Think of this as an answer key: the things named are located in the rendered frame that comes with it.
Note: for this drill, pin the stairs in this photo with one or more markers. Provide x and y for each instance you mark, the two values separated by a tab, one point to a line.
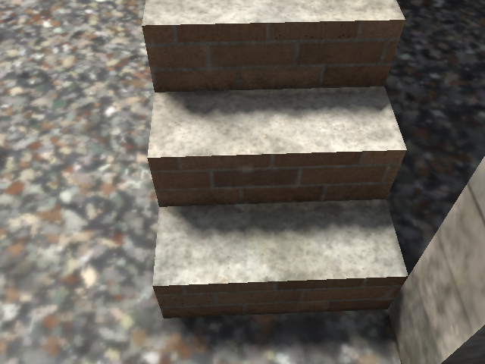
273	147

